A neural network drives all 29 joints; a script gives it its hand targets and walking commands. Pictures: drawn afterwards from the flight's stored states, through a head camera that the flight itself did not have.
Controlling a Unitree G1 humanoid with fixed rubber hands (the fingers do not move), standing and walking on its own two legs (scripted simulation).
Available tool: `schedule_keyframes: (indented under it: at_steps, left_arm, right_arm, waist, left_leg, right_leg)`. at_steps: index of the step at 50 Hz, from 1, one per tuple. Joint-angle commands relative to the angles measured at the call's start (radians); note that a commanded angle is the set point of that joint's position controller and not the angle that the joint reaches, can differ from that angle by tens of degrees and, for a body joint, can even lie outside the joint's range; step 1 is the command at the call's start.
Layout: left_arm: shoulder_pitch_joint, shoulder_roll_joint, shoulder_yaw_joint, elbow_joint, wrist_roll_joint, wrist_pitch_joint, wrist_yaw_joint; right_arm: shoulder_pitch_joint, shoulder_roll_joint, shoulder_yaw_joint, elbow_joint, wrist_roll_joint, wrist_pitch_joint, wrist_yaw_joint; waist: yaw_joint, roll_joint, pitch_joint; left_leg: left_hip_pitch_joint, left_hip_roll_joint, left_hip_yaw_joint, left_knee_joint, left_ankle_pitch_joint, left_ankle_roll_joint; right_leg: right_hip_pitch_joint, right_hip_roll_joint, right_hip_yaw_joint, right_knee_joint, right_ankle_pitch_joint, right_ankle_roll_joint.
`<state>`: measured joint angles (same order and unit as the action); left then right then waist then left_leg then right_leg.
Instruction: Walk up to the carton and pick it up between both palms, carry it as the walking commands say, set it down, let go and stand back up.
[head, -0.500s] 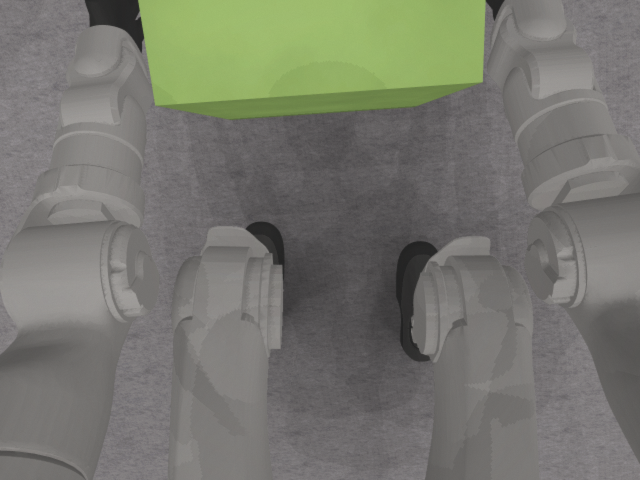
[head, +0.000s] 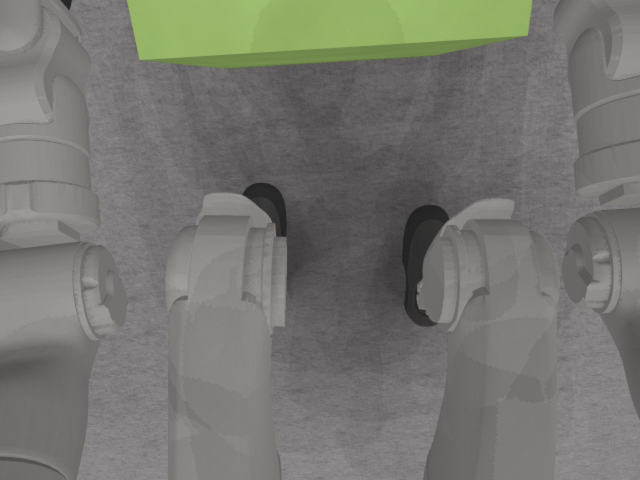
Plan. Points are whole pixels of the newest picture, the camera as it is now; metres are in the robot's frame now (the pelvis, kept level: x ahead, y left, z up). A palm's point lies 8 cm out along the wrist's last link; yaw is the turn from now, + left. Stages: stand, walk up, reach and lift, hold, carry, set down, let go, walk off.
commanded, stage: set down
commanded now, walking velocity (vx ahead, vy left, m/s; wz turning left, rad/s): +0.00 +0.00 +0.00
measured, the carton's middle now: out of the picture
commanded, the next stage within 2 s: let go in 1.24 s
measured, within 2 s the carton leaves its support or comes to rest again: neither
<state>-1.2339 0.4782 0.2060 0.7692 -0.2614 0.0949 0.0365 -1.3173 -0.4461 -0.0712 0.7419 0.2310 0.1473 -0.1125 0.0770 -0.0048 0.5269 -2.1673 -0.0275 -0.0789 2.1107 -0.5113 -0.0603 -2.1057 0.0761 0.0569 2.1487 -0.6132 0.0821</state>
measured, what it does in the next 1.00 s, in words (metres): rises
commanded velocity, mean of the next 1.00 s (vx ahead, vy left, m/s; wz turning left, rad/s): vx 0.00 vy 0.00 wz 0.00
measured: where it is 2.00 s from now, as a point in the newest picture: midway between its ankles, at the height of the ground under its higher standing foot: (343, 275)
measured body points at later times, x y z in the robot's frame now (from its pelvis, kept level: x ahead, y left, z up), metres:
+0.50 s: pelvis +0.01 +0.00 +0.08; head +0.35 +0.03 +0.38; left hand +0.52 +0.28 -0.04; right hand +0.58 -0.15 -0.03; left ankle +0.13 +0.14 -0.36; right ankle +0.11 -0.13 -0.36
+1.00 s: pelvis +0.05 +0.00 +0.22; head +0.34 +0.02 +0.56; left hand +0.51 +0.30 +0.12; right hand +0.57 -0.17 +0.12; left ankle +0.13 +0.14 -0.36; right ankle +0.11 -0.13 -0.36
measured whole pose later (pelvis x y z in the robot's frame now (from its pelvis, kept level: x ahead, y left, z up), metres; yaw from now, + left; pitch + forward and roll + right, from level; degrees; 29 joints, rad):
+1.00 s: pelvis +0.05 +0.00 +0.22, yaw +1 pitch +49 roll -1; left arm -0.89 0.35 0.36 0.76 -0.09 0.17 -0.11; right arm -0.96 -0.31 -0.24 0.75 0.05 0.21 0.03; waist 0.06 -0.03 -0.18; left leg -1.75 0.00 -0.05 1.25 -0.36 -0.03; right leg -1.71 0.03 0.06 1.28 -0.43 0.05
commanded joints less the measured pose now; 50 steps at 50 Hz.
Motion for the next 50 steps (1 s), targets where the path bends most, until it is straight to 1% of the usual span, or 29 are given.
schedule_keyframes:
  at_steps: [1,3,4,5,6,7,9,10,13,19,22,23,24,26,29,30,32,33,34,35,36,38,41,43,45,46,48,49,50]
  left_arm:
    - [-0.21,0.183,0.048,-0.1,0.03,0.028,0.008]
    - [-0.27,0.187,0.044,-0.135,0.016,0.037,0.013]
    - [-0.316,0.167,0.03,-0.106,0.026,0.042,0.017]
    - [-0.29,0.162,0.048,-0.082,0.04,0.054,0.02]
    - [-0.3,0.15,0.04,-0.052,0.045,0.061,0.011]
    - [-0.304,0.139,0.025,-0.158,0.034,0.057,0.007]
    - [-0.317,0.189,0.064,-0.02,0.052,0.059,0.015]
    - [-0.268,0.127,0.015,-0.018,0.047,0.065,0.01]
    - [-0.25,0.095,0.037,0.0,0.06,0.061,-0.01]
    - [-0.156,0.068,0.076,-0.131,0.12,0.033,-0.031]
    - [-0.126,0.155,0.151,-0.112,0.154,0.064,-0.03]
    - [-0.124,0.138,0.119,-0.186,0.129,0.071,-0.031]
    - [-0.07,0.103,0.115,-0.126,0.132,0.081,-0.036]
    - [-0.059,0.108,0.121,-0.203,0.121,0.084,-0.05]
    - [-0.044,0.073,0.113,-0.119,0.106,0.081,-0.087]
    - [0.019,0.039,0.1,-0.014,0.12,0.088,-0.096]
    - [0.064,0.065,0.144,-0.124,0.153,0.072,-0.099]
    - [0.089,0.057,0.145,-0.065,0.163,0.068,-0.099]
    - [0.087,0.106,0.167,-0.11,0.166,0.058,-0.102]
    - [0.082,0.074,0.137,-0.179,0.16,0.052,-0.1]
    - [0.074,0.076,0.16,-0.216,0.152,0.048,-0.107]
    - [0.121,0.094,0.157,-0.18,0.151,0.048,-0.114]
    - [0.171,0.047,0.145,-0.041,0.164,0.064,-0.134]
    - [0.167,0.043,0.163,-0.089,0.154,0.062,-0.143]
    - [0.143,0.068,0.188,-0.182,0.178,0.038,-0.143]
    - [0.164,0.036,0.148,-0.168,0.159,0.041,-0.144]
    - [0.154,0.06,0.209,-0.136,0.182,0.04,-0.153]
    - [0.175,0.061,0.196,-0.154,0.182,0.042,-0.154]
    - [0.154,0.094,0.213,-0.131,0.2,0.043,-0.152]
  right_arm:
    - [-0.241,-0.165,-0.08,-0.06,-0.01,0.019,0.0]
    - [-0.283,-0.127,-0.076,-0.109,-0.02,0.026,0.004]
    - [-0.313,-0.149,-0.091,-0.018,-0.025,0.031,0.01]
    - [-0.28,-0.151,-0.067,0.018,-0.027,0.034,0.015]
    - [-0.318,-0.133,-0.068,-0.014,-0.026,0.031,0.024]
    - [-0.343,-0.171,-0.106,-0.142,-0.026,0.023,0.026]
    - [-0.296,-0.193,-0.132,0.01,-0.072,0.031,0.022]
    - [-0.265,-0.122,-0.096,-0.001,-0.032,0.035,0.024]
    - [-0.239,-0.127,-0.114,0.044,-0.065,0.043,0.045]
    - [-0.191,-0.059,-0.15,-0.095,-0.104,0.018,0.064]
    - [-0.154,-0.097,-0.163,-0.08,-0.131,0.051,0.065]
    - [-0.162,-0.137,-0.19,-0.113,-0.135,0.06,0.057]
    - [-0.096,-0.088,-0.151,-0.035,-0.125,0.071,0.061]
    - [-0.079,-0.021,-0.123,-0.115,-0.111,0.08,0.076]
    - [-0.048,-0.033,-0.157,-0.041,-0.13,0.065,0.101]
    - [-0.018,-0.006,-0.157,0.005,-0.124,0.068,0.106]
    - [0.012,0.014,-0.138,-0.104,-0.128,0.054,0.118]
    - [0.057,0.008,-0.166,-0.026,-0.152,0.049,0.121]
    - [0.033,0.0,-0.195,-0.05,-0.14,0.044,0.125]
    - [0.045,-0.03,-0.223,-0.153,-0.172,0.033,0.119]
    - [0.043,-0.019,-0.169,-0.132,-0.15,0.036,0.125]
    - [0.068,-0.025,-0.198,-0.141,-0.159,0.035,0.123]
    - [0.126,0.044,-0.174,-0.014,-0.185,0.049,0.132]
    - [0.119,0.036,-0.198,-0.045,-0.195,0.042,0.138]
    - [0.086,0.031,-0.183,-0.107,-0.169,0.031,0.146]
    - [0.099,0.037,-0.172,-0.144,-0.183,0.026,0.148]
    - [0.123,0.064,-0.162,-0.131,-0.172,0.03,0.142]
    - [0.087,0.012,-0.191,-0.176,-0.159,0.029,0.136]
    - [0.077,-0.002,-0.238,-0.147,-0.204,0.031,0.128]
  waist:
    - [0.04,0.024,-1.78]
    - [0.02,-0.001,-1.758]
    - [0.038,0.06,-1.697]
    - [0.039,0.044,-1.648]
    - [0.04,-0.02,-1.628]
    - [0.026,0.033,-1.764]
    - [-0.007,-0.03,-1.683]
    - [0.011,0.054,-1.7]
    - [-0.015,0.007,-1.628]
    - [0.011,0.029,-1.77]
    - [0.047,-0.039,-1.764]
    - [-0.011,-0.032,-1.823]
    - [0.012,-0.023,-1.774]
    - [0.03,-0.015,-1.802]
    - [-0.023,-0.051,-1.588]
    - [0.002,-0.003,-1.509]
    - [0.048,-0.026,-1.693]
    - [0.008,-0.073,-1.614]
    - [0.026,-0.021,-1.618]
    - [-0.004,0.016,-1.745]
    - [0.032,-0.009,-1.704]
    - [0.027,0.01,-1.77]
    - [0.003,-0.027,-1.515]
    - [-0.029,-0.117,-1.547]
    - [0.037,-0.045,-1.591]
    - [-0.004,-0.055,-1.595]
    - [0.023,-0.093,-1.642]
    - [0.051,-0.019,-1.635]
    - [-0.007,-0.069,-1.622]
  left_leg:
    - [0.843,0.019,0.158,-0.179,0.303,0.007]
    - [0.834,0.012,0.173,-0.213,0.282,0.015]
    - [0.814,0.017,0.161,-0.231,0.207,0.01]
    - [0.779,0.019,0.181,-0.237,0.19,0.001]
    - [0.777,0.018,0.18,-0.266,0.187,0.017]
    - [0.873,0.006,0.176,-0.262,0.257,0.011]
    - [0.757,0.01,0.168,-0.282,0.188,0.004]
    - [0.828,0.002,0.179,-0.296,0.217,0.005]
    - [0.813,-0.002,0.175,-0.331,0.24,-0.006]
    - [0.88,-0.023,0.162,-0.409,0.423,-0.005]
    - [0.824,-0.021,0.182,-0.454,0.327,-0.001]
    - [0.843,-0.023,0.177,-0.456,0.343,-0.011]
    - [0.851,-0.033,0.187,-0.499,0.327,-0.012]
    - [0.867,-0.027,0.181,-0.522,0.353,-0.009]
    - [0.719,-0.016,0.17,-0.567,0.292,0.003]
    - [0.754,-0.018,0.165,-0.625,0.278,0.01]
    - [0.889,-0.024,0.175,-0.632,0.435,0.005]
    - [0.81,-0.016,0.156,-0.667,0.402,0.008]
    - [0.842,-0.029,0.147,-0.687,0.408,0.021]
    - [0.976,-0.021,0.134,-0.669,0.554,0.009]
    - [0.973,-0.024,0.146,-0.727,0.517,0.01]
    - [1.014,-0.023,0.151,-0.73,0.561,0.011]
    - [0.905,-0.019,0.146,-0.821,0.462,0.007]
    - [0.857,-0.028,0.146,-0.871,0.419,0.02]
    - [0.906,-0.026,0.156,-0.903,0.455,0.023]
    - [1.023,-0.02,0.14,-0.942,0.544,0.025]
    - [1.012,-0.02,0.159,-0.951,0.556,0.032]
    - [1.048,-0.023,0.164,-0.972,0.556,0.024]
    - [1.023,-0.021,0.153,-0.978,0.554,0.027]
  right_leg:
    - [0.51,-0.014,-0.171,-0.209,0.203,-0.036]
    - [0.543,-0.007,-0.178,-0.235,0.204,-0.035]
    - [0.48,-0.023,-0.173,-0.22,0.139,-0.045]
    - [0.489,-0.021,-0.152,-0.251,0.122,-0.056]
    - [0.52,-0.019,-0.166,-0.276,0.122,-0.036]
    - [0.549,-0.007,-0.184,-0.269,0.186,-0.031]
    - [0.51,-0.018,-0.188,-0.301,0.119,-0.045]
    - [0.505,0.0,-0.184,-0.301,0.156,-0.041]
    - [0.491,-0.01,-0.192,-0.353,0.165,-0.037]
    - [0.514,0.021,-0.188,-0.402,0.32,-0.036]
    - [0.561,0.008,-0.168,-0.47,0.226,-0.027]
    - [0.612,0.01,-0.169,-0.474,0.27,-0.027]
    - [0.62,0.021,-0.167,-0.51,0.248,-0.036]
    - [0.637,0.009,-0.155,-0.54,0.275,-0.031]
    - [0.588,0.001,-0.147,-0.6,0.233,-0.044]
    - [0.521,0.005,-0.152,-0.637,0.221,-0.03]
    - [0.615,0.012,-0.132,-0.692,0.345,-0.033]
    - [0.638,0.001,-0.144,-0.702,0.34,-0.027]
    - [0.628,0.018,-0.144,-0.686,0.352,-0.024]
    - [0.609,0.026,-0.134,-0.706,0.416,-0.029]
    - [0.659,0.01,-0.14,-0.752,0.406,-0.035]
    - [0.694,0.012,-0.123,-0.779,0.446,-0.029]
    - [0.707,0.005,-0.133,-0.858,0.394,-0.018]
    - [0.856,0.0,-0.125,-0.905,0.447,-0.025]
    - [0.925,-0.011,-0.092,-0.928,0.482,-0.029]
    - [0.891,-0.004,-0.119,-0.968,0.523,-0.026]
    - [0.971,0.0,-0.086,-0.994,0.604,-0.02]
    - [0.97,-0.003,-0.083,-1.01,0.571,-0.017]
    - [0.97,0.002,-0.109,-1.019,0.576,-0.013]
